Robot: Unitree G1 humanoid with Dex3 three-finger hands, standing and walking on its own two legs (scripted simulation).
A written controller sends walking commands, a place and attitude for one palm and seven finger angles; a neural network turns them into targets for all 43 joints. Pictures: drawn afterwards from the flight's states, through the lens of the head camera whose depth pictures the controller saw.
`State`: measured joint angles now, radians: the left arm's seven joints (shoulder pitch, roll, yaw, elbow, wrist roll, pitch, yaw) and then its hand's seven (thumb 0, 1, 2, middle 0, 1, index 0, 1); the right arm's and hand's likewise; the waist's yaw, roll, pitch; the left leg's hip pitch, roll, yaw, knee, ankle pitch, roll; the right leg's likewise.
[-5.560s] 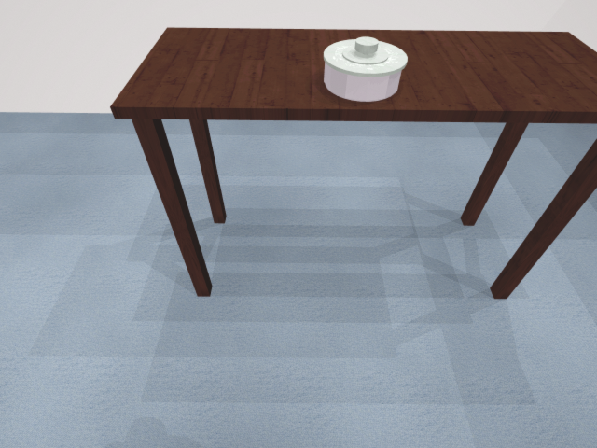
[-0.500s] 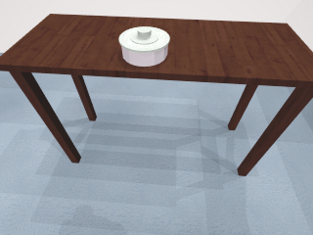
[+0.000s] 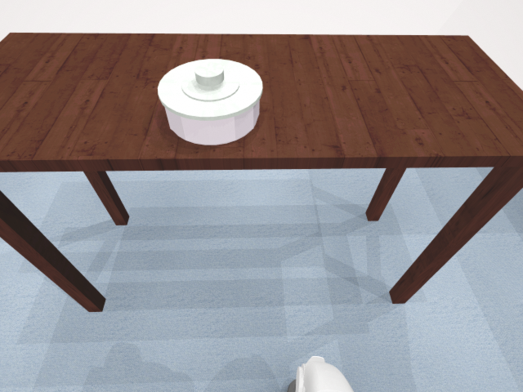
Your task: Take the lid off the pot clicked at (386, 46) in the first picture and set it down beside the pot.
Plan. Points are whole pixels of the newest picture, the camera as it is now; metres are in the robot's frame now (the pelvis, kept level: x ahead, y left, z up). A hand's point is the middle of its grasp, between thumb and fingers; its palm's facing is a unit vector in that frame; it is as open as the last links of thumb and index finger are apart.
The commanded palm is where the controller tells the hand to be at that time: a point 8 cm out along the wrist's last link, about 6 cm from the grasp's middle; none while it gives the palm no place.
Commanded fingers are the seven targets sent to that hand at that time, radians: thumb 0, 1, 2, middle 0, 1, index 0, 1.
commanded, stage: take the last steps up to it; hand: left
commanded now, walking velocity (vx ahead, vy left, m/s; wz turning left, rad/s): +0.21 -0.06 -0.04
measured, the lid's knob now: (209, 74) +0.61 +0.11 +0.16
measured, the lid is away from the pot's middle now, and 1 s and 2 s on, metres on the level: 0.00 0.00 0.00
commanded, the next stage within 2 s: come to a stop and stand still in 0.10 s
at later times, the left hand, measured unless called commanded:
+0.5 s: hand (178, 369) +0.18 +0.15 -0.15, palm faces +0.05 -0.96 -0.28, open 7.3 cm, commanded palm none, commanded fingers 0.00 0.90 0.90 -0.20 -0.30 -0.20 -0.30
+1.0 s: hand out of the picture +0.13 +0.19 -0.16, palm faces -0.01 -0.97 -0.23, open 7.4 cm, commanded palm none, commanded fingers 0.00 0.90 0.90 -0.20 -0.30 -0.20 -0.30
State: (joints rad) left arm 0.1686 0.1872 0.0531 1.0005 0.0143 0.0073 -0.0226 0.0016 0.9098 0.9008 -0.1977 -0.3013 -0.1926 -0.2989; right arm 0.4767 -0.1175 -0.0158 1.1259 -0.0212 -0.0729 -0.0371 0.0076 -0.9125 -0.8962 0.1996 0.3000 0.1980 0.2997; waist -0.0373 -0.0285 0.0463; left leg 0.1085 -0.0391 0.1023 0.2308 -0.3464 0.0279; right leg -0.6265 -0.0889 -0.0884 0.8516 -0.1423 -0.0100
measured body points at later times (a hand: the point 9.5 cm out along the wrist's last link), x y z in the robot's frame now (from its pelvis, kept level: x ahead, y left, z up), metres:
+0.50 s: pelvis +0.14 -0.04 +0.01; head +0.16 -0.07 +0.45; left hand +0.18 +0.20 -0.13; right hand +0.23 -0.27 -0.16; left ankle +0.17 +0.11 -0.67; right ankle +0.16 -0.10 -0.73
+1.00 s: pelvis +0.10 -0.01 +0.01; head +0.12 +0.00 +0.46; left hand +0.13 +0.24 -0.15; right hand +0.13 -0.24 -0.14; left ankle +0.13 +0.12 -0.73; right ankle +0.04 -0.15 -0.69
